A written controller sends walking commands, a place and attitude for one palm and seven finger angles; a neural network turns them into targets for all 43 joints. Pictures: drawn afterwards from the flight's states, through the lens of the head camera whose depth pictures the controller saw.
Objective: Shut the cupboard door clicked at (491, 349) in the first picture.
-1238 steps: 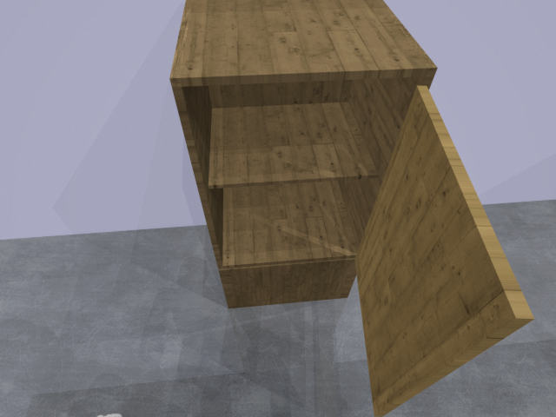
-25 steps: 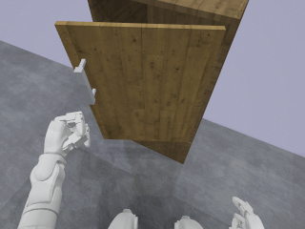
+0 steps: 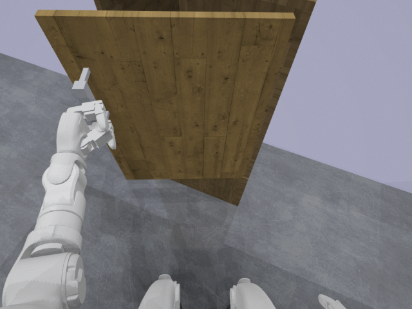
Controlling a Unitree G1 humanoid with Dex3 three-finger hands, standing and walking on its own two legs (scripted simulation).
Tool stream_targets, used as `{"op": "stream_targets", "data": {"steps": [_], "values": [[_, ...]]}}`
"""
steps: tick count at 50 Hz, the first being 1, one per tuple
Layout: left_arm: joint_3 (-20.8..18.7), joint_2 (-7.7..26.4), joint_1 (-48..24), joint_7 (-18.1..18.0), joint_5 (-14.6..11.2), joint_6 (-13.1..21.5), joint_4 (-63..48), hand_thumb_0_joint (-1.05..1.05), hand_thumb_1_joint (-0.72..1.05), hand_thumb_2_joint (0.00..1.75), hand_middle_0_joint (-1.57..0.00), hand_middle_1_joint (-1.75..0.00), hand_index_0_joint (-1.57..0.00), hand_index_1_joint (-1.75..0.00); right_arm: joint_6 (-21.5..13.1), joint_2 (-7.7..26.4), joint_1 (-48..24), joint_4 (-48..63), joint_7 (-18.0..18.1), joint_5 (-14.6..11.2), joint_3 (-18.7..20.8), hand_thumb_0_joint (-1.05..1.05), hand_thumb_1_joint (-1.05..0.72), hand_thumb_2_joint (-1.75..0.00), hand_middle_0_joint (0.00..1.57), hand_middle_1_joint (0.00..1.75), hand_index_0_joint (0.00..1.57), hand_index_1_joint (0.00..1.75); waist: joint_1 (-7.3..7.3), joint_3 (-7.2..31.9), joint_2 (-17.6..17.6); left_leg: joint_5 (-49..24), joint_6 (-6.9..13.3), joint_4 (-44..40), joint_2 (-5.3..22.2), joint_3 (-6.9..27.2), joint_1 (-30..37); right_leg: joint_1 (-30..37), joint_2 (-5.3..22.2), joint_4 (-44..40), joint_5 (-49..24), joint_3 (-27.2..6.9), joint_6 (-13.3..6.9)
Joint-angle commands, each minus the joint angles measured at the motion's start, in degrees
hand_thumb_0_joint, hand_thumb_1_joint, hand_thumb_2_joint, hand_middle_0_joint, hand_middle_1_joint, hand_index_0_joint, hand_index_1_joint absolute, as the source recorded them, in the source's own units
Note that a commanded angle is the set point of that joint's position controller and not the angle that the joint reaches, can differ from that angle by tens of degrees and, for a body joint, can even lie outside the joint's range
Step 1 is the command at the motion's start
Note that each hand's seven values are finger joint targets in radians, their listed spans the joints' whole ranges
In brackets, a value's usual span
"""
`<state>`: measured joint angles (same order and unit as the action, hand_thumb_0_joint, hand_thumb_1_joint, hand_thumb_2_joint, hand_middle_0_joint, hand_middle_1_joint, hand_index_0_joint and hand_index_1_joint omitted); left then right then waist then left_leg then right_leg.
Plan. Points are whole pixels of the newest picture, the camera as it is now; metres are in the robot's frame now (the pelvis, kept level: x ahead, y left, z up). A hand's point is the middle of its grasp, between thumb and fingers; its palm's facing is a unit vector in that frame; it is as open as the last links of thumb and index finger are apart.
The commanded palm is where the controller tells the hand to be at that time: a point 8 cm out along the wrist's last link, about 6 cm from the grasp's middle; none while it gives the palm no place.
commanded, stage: bring the fist close to the handle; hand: left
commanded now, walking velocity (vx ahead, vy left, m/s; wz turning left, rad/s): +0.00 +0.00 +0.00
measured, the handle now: (95, 103) +0.51 +0.23 +0.06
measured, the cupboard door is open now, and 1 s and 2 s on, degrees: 24 17 7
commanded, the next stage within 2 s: push the door shut along its arc in 0.30 s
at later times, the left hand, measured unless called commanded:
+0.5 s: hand (105, 135) +0.43 +0.20 +0.07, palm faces +0.00 -1.00 -0.02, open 3.1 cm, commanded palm +0.42 +0.24 +0.07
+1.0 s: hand (109, 113) +0.48 +0.20 +0.07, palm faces -0.13 -0.99 -0.02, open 3.2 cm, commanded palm +0.49 +0.23 +0.07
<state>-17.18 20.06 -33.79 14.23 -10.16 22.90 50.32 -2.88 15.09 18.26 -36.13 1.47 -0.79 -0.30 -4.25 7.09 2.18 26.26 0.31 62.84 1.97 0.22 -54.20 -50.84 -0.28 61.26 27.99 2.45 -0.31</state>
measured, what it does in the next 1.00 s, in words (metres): stands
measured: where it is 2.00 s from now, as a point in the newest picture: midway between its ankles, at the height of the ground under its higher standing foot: outside the picture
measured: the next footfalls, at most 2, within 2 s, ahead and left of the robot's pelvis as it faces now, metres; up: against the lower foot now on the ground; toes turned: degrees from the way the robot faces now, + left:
none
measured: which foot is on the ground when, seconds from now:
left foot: down 0.00-1.00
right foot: down 0.00-1.00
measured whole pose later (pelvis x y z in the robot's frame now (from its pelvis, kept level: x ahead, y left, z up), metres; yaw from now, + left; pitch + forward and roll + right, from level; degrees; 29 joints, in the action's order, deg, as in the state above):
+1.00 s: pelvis -0.01 +0.01 -0.02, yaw +0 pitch +22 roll -4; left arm -18.6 29.9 -51.2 23.5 -8.9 22.3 66.5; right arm -1.6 15.9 19.7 -38.3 1.7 -0.7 -1.4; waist -8.0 6.7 2.3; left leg 26.8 0.9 67.6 2.3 1.8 -62.7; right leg -58.0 -0.8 64.0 27.8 3.8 0.1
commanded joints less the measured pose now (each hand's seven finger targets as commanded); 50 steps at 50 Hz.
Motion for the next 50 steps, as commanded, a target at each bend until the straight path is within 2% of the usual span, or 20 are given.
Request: {"op": "stream_targets", "data": {"steps": [1,4,6,8,10,12,14,15,21,25,26,28,30,32,36,41,43,45,48,50], "values": [[-3.06,11.61,-17.59,-0.09,-0.52,3.95,-10.07,0.00,0.90,0.90,-1.30,-1.50,-1.30,-1.50,-0.65,8.75,4.53,5.83,0.22,-0.17,3.50,0.00,-0.90,-0.90,0.20,0.30,0.20,0.30,0.09,23.18,-0.60,-15.69,0.82,-8.35,-1.18,1.33,16.80,9.93,-1.18,-8.05,-17.78,-1.06,-0.76],[-5.08,13.93,-18.79,-0.72,-0.34,4.56,-10.55,0.00,0.90,0.90,-1.30,-1.50,-1.30,-1.50,-0.02,8.84,4.71,5.94,0.31,-0.14,3.51,0.00,-0.90,-0.90,0.20,0.30,0.20,0.30,0.04,22.57,-1.03,-14.49,1.07,-8.45,-1.29,0.92,15.56,10.80,-1.22,-8.34,-17.50,-1.48,-0.63],[-4.35,13.12,-19.45,-0.95,-0.24,5.19,-12.38,0.00,0.90,0.90,-1.30,-1.50,-1.30,-1.50,0.15,8.51,4.61,6.16,0.25,-0.08,3.48,0.00,-0.90,-0.90,0.20,0.30,0.20,0.30,0.10,23.50,0.62,-14.97,1.04,-8.61,-1.34,0.82,16.59,11.25,-1.26,-8.38,-17.98,-1.51,-0.69],[-6.16,15.52,-19.41,-1.07,-0.25,6.01,-13.60,0.00,0.90,0.90,-1.30,-1.50,-1.30,-1.50,0.32,8.69,4.81,5.95,0.46,-0.01,3.58,0.00,-0.90,-0.90,0.20,0.30,0.20,0.30,0.23,25.29,1.12,-16.25,1.06,-8.24,-1.24,0.81,17.07,12.22,-1.30,-8.05,-19.40,-1.87,-0.68],[-4.05,13.20,-19.50,-0.62,-0.33,6.11,-13.01,0.00,0.90,0.90,-1.30,-1.50,-1.30,-1.50,0.43,8.33,4.63,5.83,0.37,-0.09,3.35,0.00,-0.90,-0.90,0.20,0.30,0.20,0.30,-0.38,23.66,1.79,-15.73,1.02,-8.56,-1.27,0.76,17.24,11.40,-1.40,-8.38,-18.91,-1.66,-0.63],[-5.38,14.83,-18.49,-0.22,-0.52,6.21,-12.84,0.00,0.90,0.90,-1.30,-1.50,-1.30,-1.50,0.48,8.77,5.04,5.71,0.54,-0.11,3.60,0.00,-0.90,-0.90,0.20,0.30,0.20,0.30,-0.28,23.67,0.94,-16.13,1.16,-8.47,-1.22,0.88,17.53,11.76,-1.66,-8.55,-19.20,-1.63,-0.80],[-3.42,12.34,-18.08,0.60,-1.01,5.72,-12.05,0.00,0.90,0.90,-1.30,-1.50,-1.30,-1.50,0.52,8.43,4.54,5.68,0.47,-0.30,3.45,0.00,-0.90,-0.90,0.20,0.30,0.20,0.30,-0.64,22.32,1.47,-15.64,1.02,-8.78,-1.18,0.72,17.62,10.96,-1.49,-8.97,-19.07,-1.51,-0.67],[-4.34,13.45,-17.97,0.72,-1.11,5.60,-11.76,0.00,0.90,0.90,-1.30,-1.50,-1.30,-1.50,0.61,8.69,4.77,5.50,0.51,-0.30,3.56,0.00,-0.90,-0.90,0.20,0.30,0.20,0.30,-0.48,22.48,0.43,-15.51,1.05,-8.81,-1.13,0.86,17.42,11.22,-1.52,-9.04,-18.99,-1.56,-0.65],[-1.76,10.99,-19.05,1.44,-1.37,5.45,-11.94,0.00,0.90,0.90,-1.30,-1.50,-1.30,-1.50,0.59,8.58,4.18,5.74,0.42,-0.45,3.45,0.00,-0.90,-0.90,0.20,0.30,0.20,0.30,-0.80,21.83,2.24,-15.28,0.88,-9.00,-1.20,1.29,18.93,9.64,-1.47,-9.13,-18.04,-1.19,-0.85],[-3.05,14.92,-26.80,2.30,-0.17,5.66,-6.74,0.00,0.90,0.90,-1.30,-1.50,-1.30,-1.50,0.72,9.09,4.37,4.39,0.99,-0.43,3.08,0.00,-0.90,-0.90,0.20,0.30,0.20,0.30,-2.74,18.97,-0.56,-10.84,1.23,-8.04,-1.16,1.77,15.14,7.53,-1.29,-9.15,-14.39,-1.71,-0.64],[-2.08,14.65,-29.29,2.75,0.08,5.68,-5.89,0.00,0.90,0.90,-1.30,-1.50,-1.30,-1.50,0.58,9.09,4.09,4.39,1.04,-0.45,2.86,0.00,-0.90,-0.90,0.20,0.30,0.20,0.30,-3.19,18.58,1.20,-9.72,1.26,-7.95,-1.27,1.94,14.99,6.31,-1.26,-9.16,-13.00,-1.81,-0.76],[-3.74,17.04,-32.17,3.42,-0.05,6.30,-6.05,0.00,0.90,0.90,-1.30,-1.50,-1.30,-1.50,0.37,9.40,4.21,4.11,1.20,-0.31,2.84,0.00,-0.90,-0.90,0.20,0.30,0.20,0.30,-2.68,22.50,3.63,-11.84,1.09,-7.25,-1.24,2.44,17.43,6.19,-1.31,-8.17,-14.05,-1.75,-1.11],[-2.92,16.26,-31.93,4.76,-0.25,6.35,-5.11,0.00,0.90,0.90,-1.30,-1.50,-1.30,-1.50,0.21,9.33,4.34,4.17,1.05,-0.28,2.77,0.00,-0.90,-0.90,0.20,0.30,0.20,0.30,-2.40,25.24,5.35,-14.84,0.79,-6.71,-1.11,2.80,19.68,5.77,-1.38,-7.31,-15.89,-1.45,-1.34],[-4.09,17.54,-30.98,5.88,-0.64,5.69,-2.21,0.00,0.90,0.90,-1.30,-1.50,-1.30,-1.50,0.35,9.73,5.25,4.11,1.04,-0.24,2.80,0.00,-0.90,-0.90,0.20,0.30,0.20,0.30,-2.71,25.07,2.84,-16.09,1.13,-5.88,-1.00,2.86,18.60,5.68,-1.74,-6.93,-17.05,-1.34,-1.26],[-2.28,17.38,-36.97,7.41,-0.36,4.76,-1.09,0.00,0.90,0.90,-1.30,-1.50,-1.30,-1.50,0.32,10.03,5.53,3.45,1.06,-0.52,2.72,0.00,-0.90,-0.90,0.20,0.30,0.20,0.30,-4.46,23.59,3.30,-13.49,1.16,-5.60,-0.69,3.37,17.50,2.77,-1.70,-7.10,-14.41,-1.31,-1.11],[-1.80,18.90,-42.63,8.50,0.32,3.81,1.36,0.00,0.90,0.90,-1.30,-1.50,-1.30,-1.50,0.03,10.63,6.77,2.42,1.16,-0.38,2.62,0.00,-0.90,-0.90,0.20,0.30,0.20,0.30,-6.20,24.27,4.19,-11.84,1.43,-4.41,-0.50,3.92,16.49,-0.15,-1.78,-6.83,-11.96,-1.45,-1.09],[-1.88,19.79,-44.64,9.08,0.66,3.99,1.20,0.00,0.90,0.90,-1.30,-1.50,-1.30,-1.50,-0.13,10.86,7.61,1.94,1.16,-0.22,2.64,0.00,-0.90,-0.90,0.20,0.30,0.20,0.30,-6.21,26.82,6.38,-13.68,1.27,-3.98,-0.41,4.51,18.28,-1.23,-1.81,-5.96,-12.44,-1.08,-1.34],[-0.68,18.75,-45.96,9.78,0.77,3.40,2.15,0.00,0.90,0.90,-1.30,-1.50,-1.30,-1.50,-0.15,11.01,8.35,1.46,1.08,-0.15,2.75,0.00,-0.90,-0.90,0.20,0.30,0.20,0.30,-7.11,27.04,6.08,-14.21,1.25,-3.67,-0.16,4.98,19.23,-2.86,-1.96,-5.95,-12.20,-0.78,-1.32],[-2.80,21.82,-47.02,10.34,0.80,2.75,3.34,0.00,0.90,0.90,-1.30,-1.50,-1.30,-1.50,-0.12,11.50,9.22,1.33,1.09,-0.13,2.64,0.00,-0.90,-0.90,0.20,0.30,0.20,0.30,-7.05,28.00,6.54,-14.36,1.30,-3.40,-0.05,5.19,18.70,-3.20,-2.04,-5.70,-11.87,-0.70,-1.44],[-1.83,20.93,-47.74,10.56,1.19,2.02,4.93,0.00,0.90,0.90,-1.30,-1.50,-1.30,-1.50,-0.13,11.29,9.61,1.20,0.84,-0.13,2.48,0.00,-0.90,-0.90,0.20,0.30,0.20,0.30,-7.36,26.52,7.70,-13.68,1.21,-3.40,-0.09,5.23,18.45,-4.60,-2.16,-5.84,-10.92,-0.46,-1.50]]}}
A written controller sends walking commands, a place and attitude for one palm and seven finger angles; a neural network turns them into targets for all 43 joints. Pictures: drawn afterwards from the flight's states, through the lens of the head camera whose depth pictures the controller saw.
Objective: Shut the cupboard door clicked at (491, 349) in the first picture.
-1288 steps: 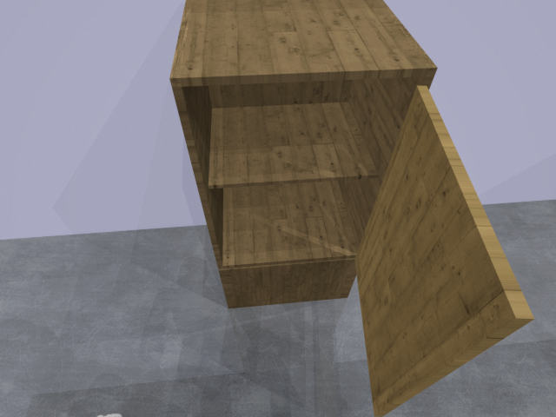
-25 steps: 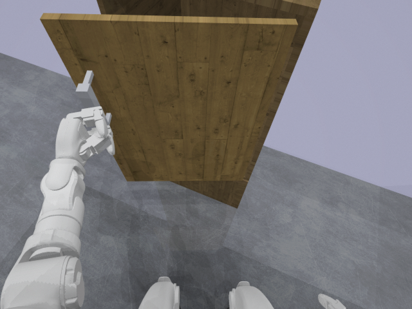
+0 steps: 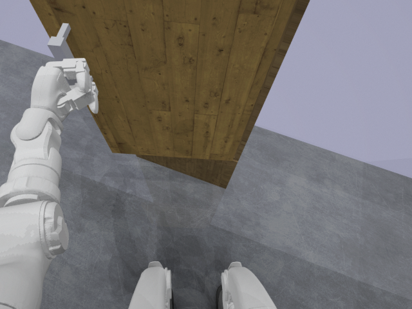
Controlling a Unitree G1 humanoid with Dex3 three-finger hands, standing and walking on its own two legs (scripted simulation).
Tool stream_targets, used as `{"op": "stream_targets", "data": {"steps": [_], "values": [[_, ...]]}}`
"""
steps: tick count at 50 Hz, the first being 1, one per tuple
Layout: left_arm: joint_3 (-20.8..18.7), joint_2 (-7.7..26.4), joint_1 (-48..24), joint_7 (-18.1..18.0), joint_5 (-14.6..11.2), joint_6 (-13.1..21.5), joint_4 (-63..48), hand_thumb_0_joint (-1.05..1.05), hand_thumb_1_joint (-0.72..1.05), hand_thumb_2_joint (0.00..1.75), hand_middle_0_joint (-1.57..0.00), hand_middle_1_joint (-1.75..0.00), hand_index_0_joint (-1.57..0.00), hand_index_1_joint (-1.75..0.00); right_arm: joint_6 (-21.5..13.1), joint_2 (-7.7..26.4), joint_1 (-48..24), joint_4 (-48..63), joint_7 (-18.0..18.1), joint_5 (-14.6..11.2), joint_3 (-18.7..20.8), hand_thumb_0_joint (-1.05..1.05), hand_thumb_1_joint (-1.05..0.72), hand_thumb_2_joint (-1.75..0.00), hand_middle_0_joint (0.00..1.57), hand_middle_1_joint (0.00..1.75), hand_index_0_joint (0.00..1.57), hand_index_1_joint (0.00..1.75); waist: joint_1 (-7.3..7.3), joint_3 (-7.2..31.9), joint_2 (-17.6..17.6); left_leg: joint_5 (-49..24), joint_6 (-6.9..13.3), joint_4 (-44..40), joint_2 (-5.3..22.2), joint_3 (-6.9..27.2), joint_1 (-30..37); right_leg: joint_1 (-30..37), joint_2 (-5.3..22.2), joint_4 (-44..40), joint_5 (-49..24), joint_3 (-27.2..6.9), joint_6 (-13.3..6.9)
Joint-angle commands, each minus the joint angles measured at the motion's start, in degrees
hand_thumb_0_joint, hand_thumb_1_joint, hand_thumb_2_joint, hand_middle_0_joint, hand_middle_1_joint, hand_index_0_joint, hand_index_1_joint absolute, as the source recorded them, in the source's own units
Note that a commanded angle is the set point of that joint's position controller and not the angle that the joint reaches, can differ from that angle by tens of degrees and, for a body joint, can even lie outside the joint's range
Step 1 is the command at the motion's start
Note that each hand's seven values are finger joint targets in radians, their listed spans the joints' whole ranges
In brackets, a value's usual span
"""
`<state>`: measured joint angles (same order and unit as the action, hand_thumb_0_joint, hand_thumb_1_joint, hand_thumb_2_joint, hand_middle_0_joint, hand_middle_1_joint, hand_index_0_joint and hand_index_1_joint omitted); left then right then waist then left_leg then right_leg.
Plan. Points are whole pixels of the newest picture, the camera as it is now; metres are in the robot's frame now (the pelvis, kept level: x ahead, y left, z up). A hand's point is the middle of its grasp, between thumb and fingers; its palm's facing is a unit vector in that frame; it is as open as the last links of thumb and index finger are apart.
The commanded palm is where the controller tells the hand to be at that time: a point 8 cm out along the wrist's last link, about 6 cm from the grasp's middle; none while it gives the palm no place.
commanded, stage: push the door shut along its arc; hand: left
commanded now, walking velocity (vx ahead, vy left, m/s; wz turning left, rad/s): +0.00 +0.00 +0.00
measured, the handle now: (75, 65) +0.57 +0.23 +0.08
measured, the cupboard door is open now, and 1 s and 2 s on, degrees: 17 7 1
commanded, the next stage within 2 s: pull the fist back off the door in 1.08 s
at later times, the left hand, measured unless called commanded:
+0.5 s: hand (111, 67) +0.55 +0.16 +0.09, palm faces -0.25 -0.97 -0.02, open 3.1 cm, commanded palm +0.56 +0.19 +0.08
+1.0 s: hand (126, 51) +0.59 +0.14 +0.09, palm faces -0.35 -0.94 -0.02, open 3.2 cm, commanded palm +0.62 +0.14 +0.08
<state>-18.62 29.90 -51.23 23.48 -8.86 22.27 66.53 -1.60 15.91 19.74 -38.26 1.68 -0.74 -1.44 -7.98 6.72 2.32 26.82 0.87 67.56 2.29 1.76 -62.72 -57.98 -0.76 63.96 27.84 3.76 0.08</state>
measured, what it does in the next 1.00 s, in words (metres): stands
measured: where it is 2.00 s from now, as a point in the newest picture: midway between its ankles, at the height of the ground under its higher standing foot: outside the picture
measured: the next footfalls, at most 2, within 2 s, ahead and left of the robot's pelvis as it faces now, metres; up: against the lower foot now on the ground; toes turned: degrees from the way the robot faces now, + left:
none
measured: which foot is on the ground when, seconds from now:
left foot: down 0.00-1.00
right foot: down 0.00-1.00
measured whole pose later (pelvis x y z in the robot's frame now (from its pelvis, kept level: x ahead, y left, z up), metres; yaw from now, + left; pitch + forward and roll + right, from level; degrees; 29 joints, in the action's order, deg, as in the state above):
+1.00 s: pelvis +0.01 +0.01 -0.02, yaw -3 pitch +30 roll -6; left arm -17.2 41.6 -75.9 29.9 -1.3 11.5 75.6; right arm -3.3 15.1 23.1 -38.6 1.4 1.1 -3.6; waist -15.8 5.7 4.0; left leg 29.3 1.3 73.7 3.8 2.5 -74.8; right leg -69.4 -2.3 68.1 29.0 4.1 0.4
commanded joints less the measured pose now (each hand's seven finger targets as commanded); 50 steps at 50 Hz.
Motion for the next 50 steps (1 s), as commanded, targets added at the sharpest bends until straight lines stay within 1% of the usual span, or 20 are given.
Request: {"op": "stream_targets", "data": {"steps": [1,3,5,7,11,13,14,17,20,22,23,26,28,30,32,37,42,45,48,50], "values": [[-1.49,12.97,-31.68,1.09,0.16,2.46,-11.40,0.00,0.90,0.90,-1.30,-1.50,-1.30,-1.50,-1.34,10.73,8.63,3.06,0.66,-0.04,3.58,0.00,-0.90,-0.90,0.20,0.30,0.20,0.30,-3.98,26.80,6.34,-14.09,0.81,-7.91,-0.24,3.83,26.14,2.86,-1.76,-8.48,-10.77,-1.82,-1.85],[-2.04,14.32,-33.40,1.23,0.66,2.74,-12.03,0.00,0.90,0.90,-1.30,-1.50,-1.30,-1.50,-1.41,10.83,9.14,3.09,0.66,0.04,3.61,0.00,-0.90,-0.90,0.20,0.30,0.20,0.30,-3.97,29.03,7.91,-15.50,0.75,-7.49,-0.23,3.87,27.06,2.77,-1.80,-8.09,-11.42,-1.90,-1.91],[-0.21,12.59,-34.68,1.40,1.14,2.38,-11.51,0.00,0.90,0.90,-1.30,-1.50,-1.30,-1.50,-1.43,10.74,9.51,2.93,0.40,0.15,3.52,0.00,-0.90,-0.90,0.20,0.30,0.20,0.30,-4.64,28.02,9.10,-14.97,0.58,-7.62,-0.09,4.30,27.86,0.56,-1.87,-8.06,-10.44,-1.48,-1.97],[-2.13,14.68,-34.14,1.50,1.09,1.94,-9.49,0.00,0.90,0.90,-1.30,-1.50,-1.30,-1.50,-1.44,11.04,10.43,2.99,0.40,0.17,3.44,0.00,-0.90,-0.90,0.20,0.30,0.20,0.30,-4.71,27.70,8.24,-15.78,0.80,-7.42,-0.14,4.29,27.45,0.78,-2.13,-8.13,-10.79,-1.29,-2.15],[-1.89,16.47,-37.58,2.00,2.26,0.90,-7.54,0.00,0.90,0.90,-1.30,-1.50,-1.30,-1.50,-1.40,11.28,10.84,2.73,0.30,0.19,3.16,0.00,-0.90,-0.90,0.20,0.30,0.20,0.30,-5.86,26.95,8.34,-13.80,0.94,-6.48,0.02,4.12,25.00,-0.40,-2.15,-8.03,-9.57,-1.58,-1.95],[-2.39,17.66,-39.74,2.41,2.41,1.24,-9.02,0.00,0.90,0.90,-1.30,-1.50,-1.30,-1.50,-1.56,11.40,11.48,2.61,0.36,0.41,3.15,0.00,-0.90,-0.90,0.20,0.30,0.20,0.30,-5.87,30.00,9.96,-17.11,0.83,-5.87,0.19,4.53,27.01,-0.56,-2.23,-7.13,-11.40,-1.45,-2.10],[-0.52,15.29,-39.18,2.87,2.50,0.86,-8.15,0.00,0.90,0.90,-1.30,-1.50,-1.30,-1.50,-1.51,11.11,11.55,2.60,0.19,0.43,3.20,0.00,-0.90,-0.90,0.20,0.30,0.20,0.30,-6.13,29.96,10.89,-17.63,0.67,-5.84,0.12,4.61,28.15,-1.49,-2.27,-7.23,-11.41,-1.21,-2.13],[-0.54,15.33,-40.46,3.51,2.24,0.05,-7.51,0.00,0.90,0.90,-1.30,-1.50,-1.30,-1.50,-1.54,11.31,12.38,2.41,0.11,0.55,3.10,0.00,-0.90,-0.90,0.20,0.30,0.20,0.30,-6.79,29.47,10.83,-18.96,0.66,-5.66,0.31,5.27,29.31,-3.07,-2.49,-6.92,-11.66,-0.64,-2.32],[-2.67,18.22,-41.42,3.23,2.96,-1.52,-5.17,0.00,0.90,0.90,-1.30,-1.50,-1.30,-1.50,-1.29,11.60,12.75,2.60,0.19,0.50,2.92,0.00,-0.90,-0.90,0.20,0.30,0.20,0.30,-7.12,29.07,9.35,-17.95,0.92,-4.88,0.41,4.80,26.34,-3.02,-2.45,-6.74,-11.51,-0.78,-1.99],[-0.38,16.23,-44.67,2.86,3.60,-1.50,-6.08,0.00,0.90,0.90,-1.30,-1.50,-1.30,-1.50,-1.53,11.22,13.00,2.55,0.05,0.72,2.71,0.00,-0.90,-0.90,0.20,0.30,0.20,0.30,-8.08,28.51,10.81,-17.83,1.00,-4.55,0.24,4.91,26.72,-4.49,-2.54,-6.47,-11.12,-0.66,-2.07],[-1.63,18.10,-44.86,2.75,4.02,-1.47,-6.10,0.00,0.90,0.90,-1.30,-1.50,-1.30,-1.50,-1.54,11.52,13.13,2.44,0.10,0.77,2.83,0.00,-0.90,-0.90,0.20,0.30,0.20,0.30,-7.66,30.13,11.53,-18.51,0.85,-4.12,0.43,4.88,27.09,-4.48,-2.50,-6.22,-11.54,-0.80,-2.07],[-1.93,19.74,-46.43,3.04,4.59,-2.42,-3.72,0.00,0.90,0.90,-1.30,-1.50,-1.30,-1.50,-1.44,11.55,13.45,2.34,0.20,0.87,2.43,0.00,-0.90,-0.90,0.20,0.30,0.20,0.30,-8.47,29.33,10.01,-17.67,1.14,-3.07,0.26,4.46,23.85,-3.54,-2.67,-5.96,-11.61,-0.89,-1.96],[-3.10,21.66,-47.66,3.69,4.64,-2.44,-4.44,0.00,0.90,0.90,-1.30,-1.50,-1.30,-1.50,-1.66,11.63,13.74,2.57,0.32,0.94,2.40,0.00,-0.90,-0.90,0.20,0.30,0.20,0.30,-8.29,31.70,11.04,-19.72,1.23,-2.29,0.25,4.23,23.89,-2.69,-2.80,-5.24,-13.17,-1.03,-2.00],[-1.76,20.56,-48.63,4.28,4.99,-3.05,-4.62,0.00,0.90,0.90,-1.30,-1.50,-1.30,-1.50,-1.71,11.53,13.95,2.40,0.26,1.07,2.46,0.00,-0.90,-0.90,0.20,0.30,0.20,0.30,-8.82,32.27,11.89,-20.29,1.17,-1.91,0.35,4.52,24.74,-3.85,-2.86,-5.04,-13.35,-0.81,-1.96],[-3.84,23.35,-47.78,4.51,5.15,-3.63,-3.04,0.00,0.90,0.90,-1.30,-1.50,-1.30,-1.50,-1.65,11.56,14.32,2.61,0.35,1.10,2.09,0.00,-0.90,-0.90,0.20,0.30,0.20,0.30,-8.61,32.28,10.90,-21.40,1.41,-1.43,0.17,4.20,23.25,-2.32,-3.16,-4.59,-14.67,-0.79,-2.04],[-3.56,24.71,-49.31,5.36,6.16,-5.09,-2.53,0.00,0.90,0.90,-1.30,-1.50,-1.30,-1.50,-1.53,11.51,14.93,2.63,0.46,1.24,1.88,0.00,-0.90,-0.90,0.20,0.30,0.20,0.30,-9.11,32.67,12.24,-22.25,1.47,-0.42,0.16,3.88,22.03,-2.46,-3.28,-3.95,-16.01,-0.72,-1.98],[-2.33,23.44,-51.80,6.36,6.30,-6.00,-4.58,0.00,0.90,0.90,-1.30,-1.50,-1.30,-1.50,-1.79,11.62,15.80,1.91,0.51,1.47,2.38,0.00,-0.90,-0.90,0.20,0.30,0.20,0.30,-9.73,35.17,14.30,-25.38,1.28,0.17,0.36,4.65,25.86,-4.72,-3.49,-3.52,-17.29,-0.24,-2.17],[-0.71,21.65,-54.86,6.74,6.08,-6.85,-5.15,0.00,0.90,0.90,-1.30,-1.50,-1.30,-1.50,-2.14,11.69,16.21,1.09,0.65,1.53,2.58,0.00,-0.90,-0.90,0.20,0.30,0.20,0.30,-10.77,35.03,13.77,-25.32,1.33,0.53,0.50,4.83,26.46,-5.89,-3.55,-3.87,-17.00,-0.05,-1.94],[0.89,19.80,-56.84,6.77,6.12,-7.35,-4.31,0.00,0.90,0.90,-1.30,-1.50,-1.30,-1.50,-2.55,11.67,16.22,0.20,0.76,1.62,2.51,0.00,-0.90,-0.90,0.20,0.30,0.20,0.30,-11.59,34.39,15.04,-25.40,1.29,0.93,0.53,5.03,27.42,-8.15,-3.65,-3.85,-16.31,0.24,-2.10],[1.99,18.89,-58.78,6.59,6.31,-7.97,-2.50,0.00,0.90,0.90,-1.30,-1.50,-1.30,-1.50,-2.78,11.77,16.46,-0.38,0.94,1.62,2.25,0.00,-0.90,-0.90,0.20,0.30,0.20,0.30,-12.79,31.82,13.73,-23.34,1.49,1.03,0.63,5.09,25.80,-9.29,-3.71,-4.10,-14.88,0.43,-2.05]]}}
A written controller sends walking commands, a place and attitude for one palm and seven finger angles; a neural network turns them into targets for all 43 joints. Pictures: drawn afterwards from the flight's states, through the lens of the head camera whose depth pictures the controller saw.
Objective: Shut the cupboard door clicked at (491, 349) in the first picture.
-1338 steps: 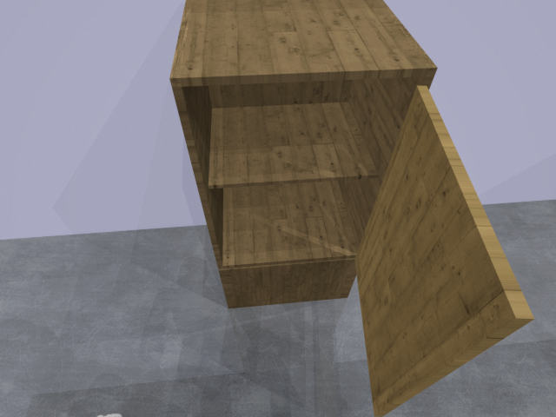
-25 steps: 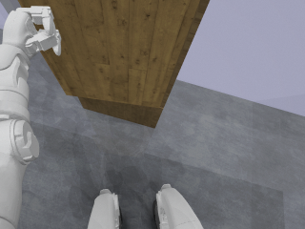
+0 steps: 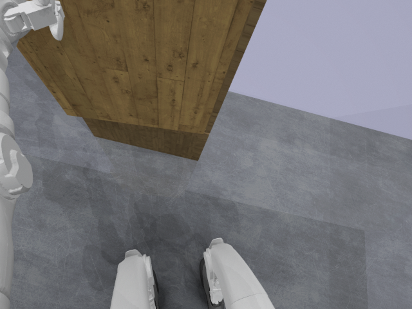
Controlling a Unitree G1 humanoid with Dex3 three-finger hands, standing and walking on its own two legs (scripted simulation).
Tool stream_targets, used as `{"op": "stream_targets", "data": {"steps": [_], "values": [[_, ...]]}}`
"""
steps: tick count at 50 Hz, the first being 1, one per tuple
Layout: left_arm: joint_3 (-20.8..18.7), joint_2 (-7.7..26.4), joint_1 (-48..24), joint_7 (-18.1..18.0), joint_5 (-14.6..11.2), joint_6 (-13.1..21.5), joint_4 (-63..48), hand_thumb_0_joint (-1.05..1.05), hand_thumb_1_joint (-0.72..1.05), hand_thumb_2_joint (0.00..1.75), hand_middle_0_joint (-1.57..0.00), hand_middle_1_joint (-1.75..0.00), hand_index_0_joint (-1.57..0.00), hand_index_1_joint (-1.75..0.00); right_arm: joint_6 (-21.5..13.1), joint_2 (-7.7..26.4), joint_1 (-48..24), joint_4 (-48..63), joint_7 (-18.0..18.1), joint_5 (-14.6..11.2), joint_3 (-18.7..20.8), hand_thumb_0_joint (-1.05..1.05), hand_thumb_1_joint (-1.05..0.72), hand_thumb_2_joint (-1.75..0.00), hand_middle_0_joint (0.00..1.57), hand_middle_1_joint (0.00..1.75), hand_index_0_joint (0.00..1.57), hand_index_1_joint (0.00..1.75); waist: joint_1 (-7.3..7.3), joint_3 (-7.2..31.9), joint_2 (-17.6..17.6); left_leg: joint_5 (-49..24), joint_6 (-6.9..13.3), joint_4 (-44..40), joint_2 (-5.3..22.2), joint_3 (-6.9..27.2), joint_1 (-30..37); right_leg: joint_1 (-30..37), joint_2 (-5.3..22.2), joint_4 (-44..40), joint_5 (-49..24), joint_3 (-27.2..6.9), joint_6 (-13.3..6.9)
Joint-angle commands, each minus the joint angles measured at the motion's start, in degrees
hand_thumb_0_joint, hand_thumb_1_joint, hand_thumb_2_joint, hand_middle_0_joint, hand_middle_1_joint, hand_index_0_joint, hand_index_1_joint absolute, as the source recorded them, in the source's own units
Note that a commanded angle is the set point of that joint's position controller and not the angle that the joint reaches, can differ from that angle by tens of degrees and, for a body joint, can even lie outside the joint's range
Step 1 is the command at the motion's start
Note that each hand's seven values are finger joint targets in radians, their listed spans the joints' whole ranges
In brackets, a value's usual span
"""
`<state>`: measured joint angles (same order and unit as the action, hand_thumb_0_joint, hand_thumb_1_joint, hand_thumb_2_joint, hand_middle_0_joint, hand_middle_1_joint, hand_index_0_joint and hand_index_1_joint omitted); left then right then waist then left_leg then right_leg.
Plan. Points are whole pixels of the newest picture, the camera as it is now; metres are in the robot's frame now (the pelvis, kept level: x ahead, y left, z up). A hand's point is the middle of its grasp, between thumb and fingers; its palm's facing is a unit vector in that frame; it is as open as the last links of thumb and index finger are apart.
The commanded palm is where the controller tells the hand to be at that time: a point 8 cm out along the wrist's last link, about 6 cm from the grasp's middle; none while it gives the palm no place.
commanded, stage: push the door shut along its arc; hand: left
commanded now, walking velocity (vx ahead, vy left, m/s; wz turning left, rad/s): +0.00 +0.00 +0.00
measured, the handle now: out of the picture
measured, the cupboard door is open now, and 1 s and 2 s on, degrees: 7 1 1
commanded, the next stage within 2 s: pull the fist back off the door in 0.08 s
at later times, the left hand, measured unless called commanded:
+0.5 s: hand (83, 6) +0.60 +0.12 +0.10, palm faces +0.07 -1.00 -0.02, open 3.2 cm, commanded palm +0.57 +0.15 +0.11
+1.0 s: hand (75, 52) +0.52 +0.13 +0.10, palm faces +0.07 -1.00 -0.02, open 3.1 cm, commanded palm +0.49 +0.17 +0.11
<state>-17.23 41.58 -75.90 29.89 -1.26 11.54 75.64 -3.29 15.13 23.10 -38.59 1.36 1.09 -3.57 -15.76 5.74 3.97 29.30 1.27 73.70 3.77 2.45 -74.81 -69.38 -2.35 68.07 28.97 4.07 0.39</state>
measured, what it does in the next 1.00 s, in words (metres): stands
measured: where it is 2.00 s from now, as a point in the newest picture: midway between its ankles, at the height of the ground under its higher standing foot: (183, 301)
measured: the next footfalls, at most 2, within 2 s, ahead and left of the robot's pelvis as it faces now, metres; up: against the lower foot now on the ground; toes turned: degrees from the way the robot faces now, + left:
none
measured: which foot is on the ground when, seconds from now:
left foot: down 0.00-1.00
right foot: down 0.00-1.00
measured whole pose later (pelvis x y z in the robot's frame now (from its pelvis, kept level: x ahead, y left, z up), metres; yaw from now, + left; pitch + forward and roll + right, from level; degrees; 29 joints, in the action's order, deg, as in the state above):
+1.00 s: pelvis +0.02 -0.02 +0.04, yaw +3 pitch +23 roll -3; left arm -16.5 17.7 -49.8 1.7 -2.7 26.0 63.3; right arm 2.2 15.8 21.4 -36.7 -3.3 2.4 1.7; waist -9.3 7.9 2.6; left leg 27.4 -0.2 63.4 2.6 1.3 -59.0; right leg -55.2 -1.2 60.9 28.6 3.0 -0.7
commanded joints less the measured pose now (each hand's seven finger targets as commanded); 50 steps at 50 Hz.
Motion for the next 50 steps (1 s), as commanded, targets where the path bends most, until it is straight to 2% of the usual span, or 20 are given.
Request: {"op": "stream_targets", "data": {"steps": [1,4,9,10,11,12,14,16,17,19,23,27,31,32,37,40,43,45,48,50], "values": [[1.78,5.72,-34.55,-0.08,-1.06,2.43,-10.73,0.00,0.90,0.90,-1.30,-1.50,-1.30,-1.50,-1.15,12.51,13.00,-0.41,1.23,-0.07,4.24,0.00,-0.90,-0.90,0.20,0.30,0.20,0.30,-5.28,32.01,12.66,-25.38,1.05,-5.00,-0.90,4.44,37.69,1.28,-2.11,-8.19,-15.47,0.35,-2.49],[3.65,3.06,-37.28,-0.58,-0.89,2.35,-10.55,0.00,0.90,0.90,-1.30,-1.50,-1.30,-1.50,-1.75,12.60,12.92,-1.45,1.25,0.21,4.29,0.00,-0.90,-0.90,0.20,0.30,0.20,0.30,-6.35,32.60,14.43,-26.40,0.97,-4.23,-0.60,5.15,39.76,-1.96,-2.10,-7.39,-14.97,0.89,-2.63],[4.63,2.76,-40.05,-0.68,-0.37,1.85,-10.04,0.00,0.90,0.90,-1.30,-1.50,-1.30,-1.50,-2.45,12.70,12.85,-2.20,1.16,0.43,4.04,0.00,-0.90,-0.90,0.20,0.30,0.20,0.30,-7.11,33.75,16.31,-26.69,1.07,-3.21,-0.63,5.26,39.84,-3.25,-2.31,-6.33,-14.80,1.41,-2.83],[-8.31,6.45,-40.54,-11.90,-4.10,0.96,-12.18,0.00,0.90,0.90,-1.30,-1.50,-1.30,-1.50,-2.59,11.41,16.82,0.64,0.54,2.00,3.00,0.00,-0.90,-0.90,0.20,0.30,0.20,0.30,-3.97,35.12,17.89,-25.76,0.67,-4.54,0.37,5.96,36.05,0.34,-1.42,-6.67,-15.12,0.38,-2.55],[-5.66,3.00,-37.72,-17.35,-2.51,0.45,-10.70,0.00,0.90,0.90,-1.30,-1.50,-1.30,-1.50,-2.52,11.02,16.27,0.64,-0.64,2.22,3.09,0.00,-0.90,-0.90,0.20,0.30,0.20,0.30,-3.88,36.01,18.39,-25.86,0.16,-4.94,0.28,6.01,35.86,0.68,-1.29,-6.09,-14.96,0.31,-2.36],[-6.77,0.78,-36.60,-21.98,-2.05,0.71,-11.79,0.00,0.90,0.90,-1.30,-1.50,-1.30,-1.50,-2.36,10.76,17.41,0.55,-1.77,3.15,3.65,0.00,-0.90,-0.90,0.20,0.30,0.20,0.30,-4.14,36.80,15.52,-26.65,0.08,-5.35,0.40,7.06,36.81,0.75,-1.41,-5.90,-15.15,0.81,-1.98],[-6.90,-1.20,-34.11,-30.99,1.33,2.77,-17.03,0.00,0.90,0.90,-1.30,-1.50,-1.30,-1.50,-1.54,10.31,18.00,1.76,-3.82,4.68,4.37,0.00,-0.90,-0.90,0.20,0.30,0.20,0.30,-2.77,38.60,16.37,-28.11,-0.22,-5.68,0.05,5.94,37.48,2.70,-1.14,-6.51,-16.05,0.65,-1.62],[-3.31,-1.27,-32.59,-34.35,7.39,5.53,-20.41,0.00,0.90,0.90,-1.30,-1.50,-1.30,-1.50,-0.33,10.33,18.44,1.88,-5.72,5.15,5.20,0.00,-0.90,-0.90,0.20,0.30,0.20,0.30,-2.57,41.62,18.25,-31.15,-0.74,-6.12,-0.06,5.93,40.86,3.79,-0.95,-6.34,-17.39,0.72,-1.86],[-2.20,-1.82,-32.11,-34.27,8.84,6.39,-20.40,0.00,0.90,0.90,-1.30,-1.50,-1.30,-1.50,0.38,10.51,18.73,1.74,-6.29,5.16,5.60,0.00,-0.90,-0.90,0.20,0.30,0.20,0.30,-2.83,42.22,18.01,-32.66,-0.90,-6.45,-0.11,6.28,42.42,4.16,-1.15,-6.52,-18.22,0.69,-2.05],[-1.48,-3.30,-30.57,-32.39,7.65,6.49,-19.17,0.00,0.90,0.90,-1.30,-1.50,-1.30,-1.50,1.66,10.79,18.52,2.07,-6.61,4.31,6.13,0.00,-0.90,-0.90,0.20,0.30,0.20,0.30,-3.18,41.09,14.55,-29.52,-0.68,-8.27,-0.53,5.61,42.21,7.67,-1.51,-8.93,-18.46,0.56,-1.85],[-7.42,2.17,-28.18,-30.13,4.20,7.42,-18.41,0.00,0.90,0.90,-1.30,-1.50,-1.30,-1.50,2.61,10.57,17.81,2.77,-5.62,3.49,5.44,0.00,-0.90,-0.90,0.20,0.30,0.20,0.30,-1.10,39.94,11.35,-26.45,0.05,-10.71,-1.46,3.57,37.84,15.55,-1.59,-10.87,-20.43,-0.58,-1.64],[-8.28,0.42,-19.03,-31.05,3.97,11.39,-16.80,0.00,0.90,0.90,-1.30,-1.50,-1.30,-1.50,2.80,9.65,17.10,3.43,-5.97,3.59,5.47,0.00,-0.90,-0.90,0.20,0.30,0.20,0.30,0.36,34.71,7.08,-25.58,0.47,-11.94,-1.91,1.70,34.38,19.37,-1.59,-12.02,-22.75,-1.33,-1.39],[-7.96,-1.29,-9.71,-30.14,3.44,12.54,-12.60,0.00,0.90,0.90,-1.30,-1.50,-1.30,-1.50,3.64,9.50,16.39,4.06,-6.03,2.97,5.88,0.00,-0.90,-0.90,0.20,0.30,0.20,0.30,1.19,28.69,0.54,-21.13,1.03,-13.30,-2.58,-0.80,27.09,25.19,-1.31,-13.81,-23.97,-2.70,-0.89],[-8.25,-1.28,-8.29,-29.53,3.05,13.01,-12.98,0.00,0.90,0.90,-1.30,-1.50,-1.30,-1.50,3.76,9.53,16.19,4.50,-5.90,2.90,5.90,0.00,-0.90,-0.90,0.20,0.30,0.20,0.30,2.08,29.07,0.98,-21.30,0.95,-13.69,-2.86,-0.99,27.04,26.62,-1.24,-13.69,-24.84,-2.97,-1.10],[-4.36,-8.01,-5.36,-27.34,-0.03,15.45,-19.18,0.00,0.90,0.90,-1.30,-1.50,-1.30,-1.50,4.43,9.07,14.48,4.81,-5.39,2.08,7.05,0.00,-0.90,-0.90,0.20,0.30,0.20,0.30,2.65,30.51,1.98,-23.82,0.66,-14.44,-3.07,-1.38,33.17,25.96,-0.98,-13.97,-26.95,-2.69,-1.06],[-3.77,-8.99,-5.01,-27.09,-1.06,16.88,-22.38,0.00,0.90,0.90,-1.30,-1.50,-1.30,-1.50,4.69,9.08,13.23,4.37,-5.01,1.72,7.58,0.00,-0.90,-0.90,0.20,0.30,0.20,0.30,3.31,31.54,2.27,-24.67,0.36,-14.76,-3.07,-1.07,35.98,25.98,-0.80,-13.99,-26.94,-2.52,-1.00],[-1.04,-12.38,-5.12,-27.39,-1.74,18.41,-26.87,0.00,0.90,0.90,-1.30,-1.50,-1.30,-1.50,4.65,8.73,11.52,3.93,-4.74,1.47,8.01,0.00,-0.90,-0.90,0.20,0.30,0.20,0.30,3.61,33.83,5.44,-27.63,0.06,-14.33,-3.12,-0.90,40.79,24.70,-0.55,-13.65,-28.59,-2.38,-1.13],[-0.73,-12.58,-3.43,-27.69,-1.68,18.37,-25.29,0.00,0.90,0.90,-1.30,-1.50,-1.30,-1.50,4.93,8.77,10.65,3.58,-4.42,1.21,7.95,0.00,-0.90,-0.90,0.20,0.30,0.20,0.30,3.56,31.19,3.37,-25.92,0.03,-14.79,-3.14,-0.90,39.41,24.78,-0.43,-14.03,-27.34,-2.37,-1.02],[1.59,-15.45,-2.69,-28.17,-1.58,19.09,-26.62,0.00,0.90,0.90,-1.30,-1.50,-1.30,-1.50,4.94,8.48,8.87,3.69,-4.16,0.98,8.04,0.00,-0.90,-0.90,0.20,0.30,0.20,0.30,4.00,31.38,5.00,-26.30,-0.27,-15.10,-3.14,-0.66,42.01,23.22,-0.28,-13.81,-26.39,-2.13,-1.23],[1.29,-15.17,-3.08,-28.77,-1.76,19.07,-24.99,0.00,0.90,0.90,-1.30,-1.50,-1.30,-1.50,4.93,8.57,8.04,3.48,-3.96,0.92,7.93,0.00,-0.90,-0.90,0.20,0.30,0.20,0.30,3.49,28.91,2.50,-24.09,-0.14,-15.33,-3.15,-0.58,40.44,23.11,-0.22,-14.29,-24.95,-2.19,-1.05]]}}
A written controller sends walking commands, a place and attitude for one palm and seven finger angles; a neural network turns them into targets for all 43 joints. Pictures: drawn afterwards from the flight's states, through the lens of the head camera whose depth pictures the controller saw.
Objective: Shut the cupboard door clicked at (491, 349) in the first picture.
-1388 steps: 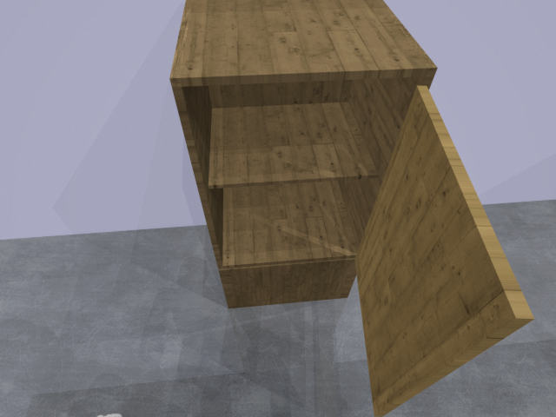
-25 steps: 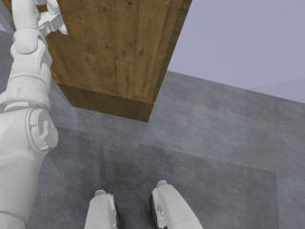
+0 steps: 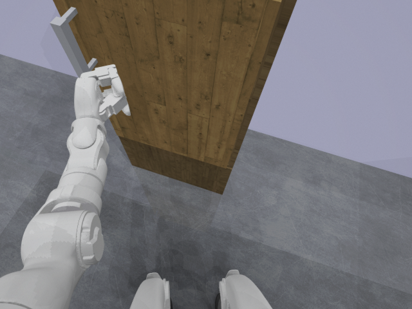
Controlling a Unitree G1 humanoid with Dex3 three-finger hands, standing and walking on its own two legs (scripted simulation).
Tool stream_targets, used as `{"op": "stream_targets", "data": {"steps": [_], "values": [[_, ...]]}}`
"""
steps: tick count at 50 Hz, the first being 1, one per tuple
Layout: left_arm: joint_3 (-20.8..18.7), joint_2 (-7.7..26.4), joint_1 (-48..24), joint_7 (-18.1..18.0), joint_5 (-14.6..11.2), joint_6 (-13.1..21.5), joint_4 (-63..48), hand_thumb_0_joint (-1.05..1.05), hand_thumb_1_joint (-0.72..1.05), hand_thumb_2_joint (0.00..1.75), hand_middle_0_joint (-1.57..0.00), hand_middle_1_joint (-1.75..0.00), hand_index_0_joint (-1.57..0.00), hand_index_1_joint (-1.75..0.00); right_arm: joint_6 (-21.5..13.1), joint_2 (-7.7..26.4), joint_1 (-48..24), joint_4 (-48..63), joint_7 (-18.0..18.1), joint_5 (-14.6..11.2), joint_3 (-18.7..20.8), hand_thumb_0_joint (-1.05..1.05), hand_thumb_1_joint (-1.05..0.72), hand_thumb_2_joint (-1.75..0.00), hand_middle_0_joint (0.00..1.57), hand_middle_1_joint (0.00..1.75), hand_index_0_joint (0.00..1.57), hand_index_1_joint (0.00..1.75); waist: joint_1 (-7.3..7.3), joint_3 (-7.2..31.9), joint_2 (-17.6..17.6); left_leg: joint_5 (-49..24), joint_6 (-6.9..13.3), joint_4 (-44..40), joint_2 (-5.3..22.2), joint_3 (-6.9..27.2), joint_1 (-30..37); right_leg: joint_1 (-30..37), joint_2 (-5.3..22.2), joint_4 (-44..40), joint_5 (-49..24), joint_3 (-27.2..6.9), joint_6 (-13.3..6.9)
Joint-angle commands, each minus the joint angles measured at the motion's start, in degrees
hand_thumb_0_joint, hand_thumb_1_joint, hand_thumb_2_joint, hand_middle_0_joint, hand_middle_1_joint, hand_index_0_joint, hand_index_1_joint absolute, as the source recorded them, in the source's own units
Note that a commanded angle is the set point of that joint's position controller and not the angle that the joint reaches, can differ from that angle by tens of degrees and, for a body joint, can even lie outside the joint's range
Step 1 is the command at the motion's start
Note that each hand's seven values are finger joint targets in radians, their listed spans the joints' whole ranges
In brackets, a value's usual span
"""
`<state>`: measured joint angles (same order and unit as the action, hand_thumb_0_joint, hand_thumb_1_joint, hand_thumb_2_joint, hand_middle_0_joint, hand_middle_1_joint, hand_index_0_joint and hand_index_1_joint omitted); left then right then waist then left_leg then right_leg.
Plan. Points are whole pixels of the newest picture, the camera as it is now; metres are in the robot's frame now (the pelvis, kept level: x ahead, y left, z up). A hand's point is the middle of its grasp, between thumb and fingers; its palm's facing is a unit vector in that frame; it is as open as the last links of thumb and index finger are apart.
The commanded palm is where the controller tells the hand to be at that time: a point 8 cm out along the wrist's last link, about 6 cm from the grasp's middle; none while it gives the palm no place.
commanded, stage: pull the fist back off the door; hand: left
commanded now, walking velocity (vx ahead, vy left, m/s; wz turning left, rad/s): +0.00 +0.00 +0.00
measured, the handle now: (78, 46) +0.65 +0.22 +0.07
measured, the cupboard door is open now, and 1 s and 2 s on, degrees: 1 1 1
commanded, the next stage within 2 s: draw the hand back to the body in 0.06 s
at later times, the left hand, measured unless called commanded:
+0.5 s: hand (90, 116) +0.43 +0.16 +0.11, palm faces +0.06 -1.00 -0.03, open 3.1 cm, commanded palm +0.39 +0.21 +0.12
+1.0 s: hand out of the picture +0.30 +0.23 +0.18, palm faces +0.28 -0.93 -0.26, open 3.5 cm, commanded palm +0.25 +0.27 +0.20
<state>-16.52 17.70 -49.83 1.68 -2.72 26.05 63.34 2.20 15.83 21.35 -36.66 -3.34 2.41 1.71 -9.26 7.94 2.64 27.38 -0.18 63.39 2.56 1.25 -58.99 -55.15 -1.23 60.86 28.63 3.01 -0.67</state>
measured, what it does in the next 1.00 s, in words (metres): rises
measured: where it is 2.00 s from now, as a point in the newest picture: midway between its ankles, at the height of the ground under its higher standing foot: outside the picture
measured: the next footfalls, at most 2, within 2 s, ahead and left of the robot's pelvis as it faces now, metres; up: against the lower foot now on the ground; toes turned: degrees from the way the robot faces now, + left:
none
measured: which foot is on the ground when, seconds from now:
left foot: down 0.00-1.00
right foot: down 0.00-1.00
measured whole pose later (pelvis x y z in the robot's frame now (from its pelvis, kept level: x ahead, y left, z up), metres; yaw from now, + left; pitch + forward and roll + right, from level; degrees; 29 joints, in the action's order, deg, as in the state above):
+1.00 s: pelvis +0.02 +0.01 +0.08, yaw +1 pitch +0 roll -1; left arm -7.5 16.2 3.7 -4.6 -4.0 3.5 3.1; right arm -0.6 12.8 8.6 -31.3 5.0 -2.1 -2.9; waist 1.9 1.9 3.2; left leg 16.3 1.1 30.5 -0.3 -0.7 -14.4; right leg -11.1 1.1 28.7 17.7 1.5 0.7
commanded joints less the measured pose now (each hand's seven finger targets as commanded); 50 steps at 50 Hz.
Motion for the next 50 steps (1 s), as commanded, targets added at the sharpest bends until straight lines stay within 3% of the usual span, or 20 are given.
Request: {"op": "stream_targets", "data": {"steps": [1,6,9,12,13,15,17,19,21,23,25,27,30,34,35,36,41,42,44,50], "values": [[-0.22,9.96,-29.71,-0.90,-0.16,4.72,-12.69,0.00,0.90,0.90,-1.30,-1.50,-1.30,-1.50,-0.56,7.89,9.44,1.52,0.86,-0.36,2.53,0.00,-0.90,-0.90,0.20,0.30,0.20,0.30,-2.66,26.82,3.94,-21.54,1.35,-5.04,-2.11,0.54,23.62,9.74,-1.29,-6.94,-24.57,-1.41,0.00],[0.11,9.79,-29.71,-1.54,0.76,4.58,-7.15,0.00,0.90,0.90,-1.30,-1.50,-1.30,-1.50,-0.66,7.93,8.04,1.74,1.14,-0.34,2.10,0.00,-0.90,-0.90,0.20,0.30,0.20,0.30,-3.41,23.78,2.04,-18.57,1.33,-5.00,-2.15,0.88,21.12,7.59,-1.07,-6.87,-21.52,-1.48,0.02],[-1.40,10.83,-29.40,-1.38,0.29,4.89,-6.90,0.00,0.90,0.90,-1.30,-1.50,-1.30,-1.50,-0.82,8.04,7.76,2.43,1.22,-0.13,1.90,0.00,-0.90,-0.90,0.20,0.30,0.20,0.30,-2.89,26.23,1.39,-18.69,1.46,-4.72,-2.27,0.73,20.71,8.74,-1.01,-6.36,-21.80,-1.65,0.06],[-6.23,15.65,-19.54,0.27,-0.91,4.86,-12.93,0.00,0.90,0.90,-1.30,-1.50,-1.30,-1.50,-0.44,8.03,7.19,5.42,1.26,-0.66,1.99,0.00,-0.90,-0.90,0.20,0.30,0.20,0.30,2.40,33.28,2.35,-22.69,1.28,-6.65,-2.68,-0.27,23.01,17.77,-1.18,-6.19,-26.94,-2.15,-0.36],[-5.25,14.50,-15.54,1.15,-1.22,4.16,-14.41,0.00,0.90,0.90,-1.30,-1.50,-1.30,-1.50,-0.10,7.61,6.60,6.37,1.26,-1.32,1.85,0.00,-0.90,-0.90,0.20,0.30,0.20,0.30,3.06,32.83,2.10,-23.25,1.21,-7.68,-2.64,-0.75,23.88,18.94,-1.17,-7.16,-27.86,-2.10,-0.26],[-2.90,12.41,-13.53,2.56,-2.48,2.54,-19.99,0.00,0.90,0.90,-1.30,-1.50,-1.30,-1.50,0.23,7.19,5.98,7.53,1.53,-2.25,1.83,0.00,-0.90,-0.90,0.20,0.30,0.20,0.30,2.88,30.44,-0.67,-21.59,1.66,-9.58,-2.69,-1.44,23.77,22.11,-1.45,-9.51,-28.52,-2.25,0.15],[-3.42,12.39,-7.76,3.32,-4.47,0.44,-24.21,0.00,0.90,0.90,-1.30,-1.50,-1.30,-1.50,0.24,7.21,5.32,8.78,2.20,-3.08,1.84,0.00,-0.90,-0.90,0.20,0.30,0.20,0.30,3.85,28.55,-2.51,-20.01,1.87,-11.74,-2.84,-1.92,24.14,25.50,-1.69,-11.80,-28.32,-2.37,0.08],[-1.24,10.09,-7.44,3.82,-6.10,-1.02,-27.80,0.00,0.90,0.90,-1.30,-1.50,-1.30,-1.50,-0.13,6.70,4.07,8.80,2.99,-3.80,1.55,0.00,-0.90,-0.90,0.20,0.30,0.20,0.30,2.95,23.28,-4.35,-16.62,2.21,-13.79,-2.87,-2.37,23.53,26.23,-1.62,-14.63,-26.37,-2.53,0.63],[-1.22,10.75,-6.71,4.11,-6.97,-1.51,-30.80,0.00,0.90,0.90,-1.30,-1.50,-1.30,-1.50,-0.83,6.79,3.17,8.45,3.72,-4.13,1.50,0.00,-0.90,-0.90,0.20,0.30,0.20,0.30,2.97,20.11,-5.13,-13.46,2.35,-15.54,-2.89,-2.36,24.07,26.65,-1.50,-16.97,-22.53,-2.86,0.78],[-0.98,11.07,-4.30,4.49,-7.26,-1.00,-35.51,0.00,0.90,0.90,-1.30,-1.50,-1.30,-1.50,-1.68,6.42,1.96,8.42,4.34,-4.42,1.32,0.00,-0.90,-0.90,0.20,0.30,0.20,0.30,4.00,21.12,-0.23,-15.14,2.20,-17.10,-2.93,-2.35,28.30,27.39,-1.32,-17.51,-23.11,-2.63,0.34],[-0.12,10.00,0.77,5.57,-8.02,-1.50,-36.31,0.00,0.90,0.90,-1.30,-1.50,-1.30,-1.50,-2.43,6.36,1.10,8.20,4.58,-4.61,1.26,0.00,-0.90,-0.90,0.20,0.30,0.20,0.30,4.40,18.43,-2.04,-15.10,2.14,-18.44,-2.75,-2.19,29.55,27.55,-1.38,-18.62,-22.60,-2.03,0.33],[1.03,8.93,6.55,6.92,-8.85,-2.52,-38.89,0.00,0.90,0.90,-1.30,-1.50,-1.30,-1.50,-3.18,6.34,-0.43,9.00,4.71,-5.01,1.12,0.00,-0.90,-0.90,0.20,0.30,0.20,0.30,5.40,16.87,1.13,-15.75,2.15,-19.59,-3.03,-2.46,31.63,28.43,-1.22,-19.60,-22.82,-1.90,-0.04],[1.35,7.99,14.02,8.51,-10.56,-5.10,-41.93,0.00,0.90,0.90,-1.27,-1.47,-1.27,-1.47,-4.03,6.16,-3.15,9.98,4.88,-5.62,0.76,0.00,-0.90,-0.90,0.20,0.30,0.20,0.30,6.59,13.49,-0.03,-15.27,1.90,-22.13,-2.79,-1.94,33.13,28.91,-1.11,-21.10,-21.49,-0.99,-0.05],[1.57,7.90,17.85,9.43,-12.16,-8.17,-49.91,0.00,0.90,0.90,-1.16,-1.35,-1.16,-1.35,-5.36,6.03,-6.91,11.81,5.59,-6.09,0.24,0.00,-0.90,-0.90,0.20,0.30,0.20,0.30,7.34,10.95,-0.33,-15.14,1.95,-24.41,-2.79,-1.40,35.53,30.79,-0.84,-22.53,-20.93,-0.61,-0.05],[4.17,10.99,20.09,3.94,-4.90,-9.52,-55.19,0.00,0.90,0.90,-1.13,-1.32,-1.13,-1.32,-4.01,4.79,-9.51,12.62,6.64,-5.84,0.54,0.00,-0.90,-0.90,0.20,0.30,0.20,0.30,8.46,12.81,-0.24,-15.74,2.03,-26.95,-3.27,-2.17,39.74,33.21,0.50,-26.03,-19.79,-2.89,-0.42],[4.84,8.49,23.32,0.95,-4.54,-11.38,-57.73,0.00,0.90,0.90,-1.11,-1.29,-1.11,-1.29,-3.67,4.42,-10.27,13.32,7.39,-5.74,0.35,0.00,-0.90,-0.90,0.20,0.30,0.20,0.30,7.78,10.73,-0.74,-15.81,2.06,-28.31,-2.90,-2.01,41.18,33.57,0.55,-27.29,-19.61,-2.21,-0.34],[5.20,8.49,29.04,-5.55,-2.01,-16.50,-65.76,0.00,0.90,0.90,-0.97,-1.14,-0.97,-1.14,-3.69,4.19,-13.64,12.63,9.17,-5.29,-0.86,0.00,-0.90,-0.90,0.20,0.30,0.20,0.30,8.18,5.64,-1.26,-18.19,1.87,-33.78,-2.34,-1.37,46.66,38.27,0.58,-31.66,-21.41,-1.07,-0.31],[4.29,9.66,30.64,-6.04,-1.94,-16.99,-67.34,0.00,0.90,0.90,-0.94,-1.11,-0.94,-1.11,-3.86,4.36,-14.04,12.46,9.48,-5.30,-1.04,0.00,-0.90,-0.90,0.20,0.30,0.20,0.30,8.69,5.38,-1.37,-19.43,1.99,-34.56,-2.41,-1.43,47.49,39.99,0.58,-32.76,-22.36,-1.10,-0.42],[5.56,7.71,32.64,-6.60,-1.38,-17.79,-70.58,0.00,0.90,0.90,-0.89,-1.05,-0.89,-1.05,-4.34,3.57,-14.88,12.50,9.40,-5.12,-1.75,0.00,-0.90,-0.90,0.20,0.30,0.20,0.30,8.85,4.55,1.64,-21.61,1.50,-36.54,-2.25,-1.09,50.43,41.68,0.69,-33.78,-23.41,-0.61,-0.64],[2.85,8.06,45.32,-7.04,-1.04,-19.79,-77.75,0.00,0.90,0.90,-0.72,-0.87,-0.72,-0.87,-5.47,3.15,-16.26,12.31,8.50,-4.11,-2.53,0.00,-0.90,-0.90,0.20,0.30,0.20,0.30,10.53,2.05,-0.63,-28.77,1.16,-40.09,-1.82,-1.31,53.90,46.85,0.65,-37.07,-28.88,0.12,-0.39]]}}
